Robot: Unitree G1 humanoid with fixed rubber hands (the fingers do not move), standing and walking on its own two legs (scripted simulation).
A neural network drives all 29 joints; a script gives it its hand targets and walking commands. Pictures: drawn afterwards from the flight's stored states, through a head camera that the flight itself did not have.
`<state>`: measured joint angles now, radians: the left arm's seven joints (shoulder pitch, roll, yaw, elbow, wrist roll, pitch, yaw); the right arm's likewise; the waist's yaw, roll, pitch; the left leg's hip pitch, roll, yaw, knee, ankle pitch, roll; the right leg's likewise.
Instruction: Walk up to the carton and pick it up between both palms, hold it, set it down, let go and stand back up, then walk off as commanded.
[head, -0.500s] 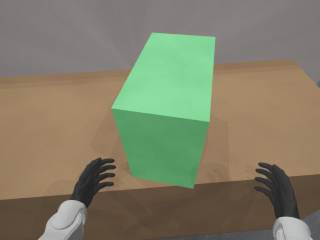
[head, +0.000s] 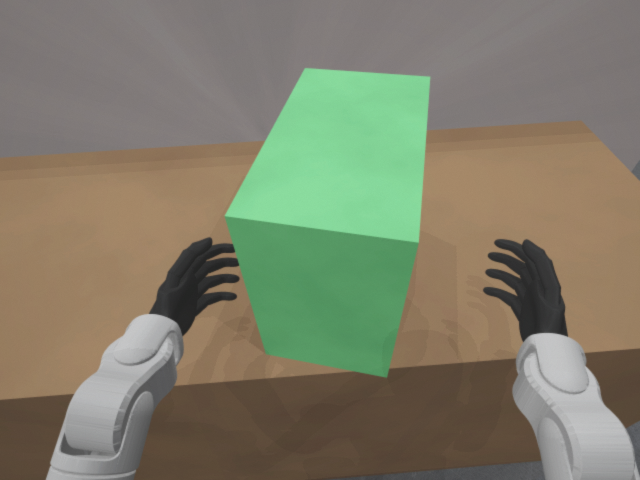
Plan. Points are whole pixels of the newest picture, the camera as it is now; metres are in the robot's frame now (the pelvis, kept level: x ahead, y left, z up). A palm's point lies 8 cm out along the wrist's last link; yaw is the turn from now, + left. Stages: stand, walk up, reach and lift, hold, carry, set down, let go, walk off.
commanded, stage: reach and lift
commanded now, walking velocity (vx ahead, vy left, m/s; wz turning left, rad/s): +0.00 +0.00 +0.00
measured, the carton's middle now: (345, 220) +0.47 +0.00 +0.08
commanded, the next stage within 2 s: none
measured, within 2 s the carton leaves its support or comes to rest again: neither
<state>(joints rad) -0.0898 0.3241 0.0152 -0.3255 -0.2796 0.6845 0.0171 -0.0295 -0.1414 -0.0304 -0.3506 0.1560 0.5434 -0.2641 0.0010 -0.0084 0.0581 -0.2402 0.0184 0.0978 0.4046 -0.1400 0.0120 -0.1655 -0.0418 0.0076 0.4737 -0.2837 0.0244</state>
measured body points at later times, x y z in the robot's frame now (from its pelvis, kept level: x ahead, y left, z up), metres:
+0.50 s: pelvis -0.01 +0.00 +0.00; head +0.01 +0.00 +0.45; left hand +0.35 +0.18 +0.18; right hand +0.35 -0.17 +0.16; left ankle +0.05 +0.12 -0.74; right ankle -0.02 -0.13 -0.74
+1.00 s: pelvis +0.00 +0.00 +0.00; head +0.01 +0.00 +0.45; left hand +0.41 +0.18 +0.23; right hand +0.41 -0.17 +0.20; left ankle +0.05 +0.12 -0.74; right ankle -0.02 -0.13 -0.74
